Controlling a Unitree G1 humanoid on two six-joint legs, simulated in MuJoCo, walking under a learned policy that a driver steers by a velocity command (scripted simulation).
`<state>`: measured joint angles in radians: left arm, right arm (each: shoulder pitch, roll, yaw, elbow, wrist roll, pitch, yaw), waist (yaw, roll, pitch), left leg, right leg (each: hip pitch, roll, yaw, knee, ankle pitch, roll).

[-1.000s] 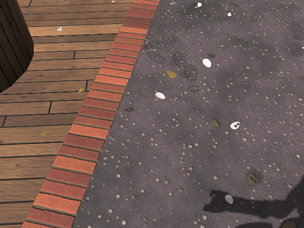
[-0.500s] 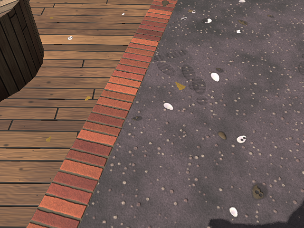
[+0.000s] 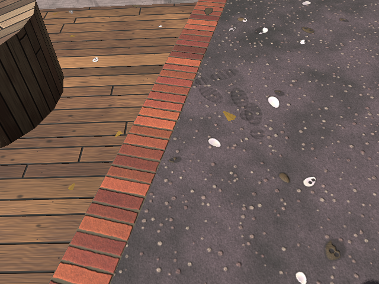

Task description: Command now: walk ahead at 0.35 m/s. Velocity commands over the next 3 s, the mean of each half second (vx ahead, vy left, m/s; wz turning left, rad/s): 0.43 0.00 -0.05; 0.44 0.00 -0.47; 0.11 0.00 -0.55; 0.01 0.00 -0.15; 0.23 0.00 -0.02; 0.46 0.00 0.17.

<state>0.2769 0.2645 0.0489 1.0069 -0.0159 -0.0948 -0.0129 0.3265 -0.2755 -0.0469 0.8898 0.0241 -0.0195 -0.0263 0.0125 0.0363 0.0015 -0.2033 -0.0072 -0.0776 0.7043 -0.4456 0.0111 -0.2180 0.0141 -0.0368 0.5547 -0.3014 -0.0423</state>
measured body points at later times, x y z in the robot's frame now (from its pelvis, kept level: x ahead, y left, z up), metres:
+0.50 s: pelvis +0.25 +0.04 -0.01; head +0.28 +0.04 +0.44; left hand +0.20 +0.30 -0.15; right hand +0.45 -0.21 -0.10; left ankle +0.35 +0.13 -0.73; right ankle +0.03 -0.09 -0.66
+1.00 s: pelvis +0.51 -0.03 -0.02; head +0.56 -0.05 +0.43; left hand +0.78 +0.15 -0.11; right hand +0.45 -0.31 -0.16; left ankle +0.36 +0.14 -0.69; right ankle +0.61 -0.13 -0.73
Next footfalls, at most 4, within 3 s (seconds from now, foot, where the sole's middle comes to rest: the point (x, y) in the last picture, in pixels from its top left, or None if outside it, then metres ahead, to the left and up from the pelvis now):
0.42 left None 0.39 0.13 -0.77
0.96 right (251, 252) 0.65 -0.15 -0.77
1.48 left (204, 219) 0.79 0.02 -0.77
1.82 right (260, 268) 0.59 -0.17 -0.77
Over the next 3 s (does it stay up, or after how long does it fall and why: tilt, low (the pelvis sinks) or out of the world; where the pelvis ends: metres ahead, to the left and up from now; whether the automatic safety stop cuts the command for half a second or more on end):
stays up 0.91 -0.32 0.01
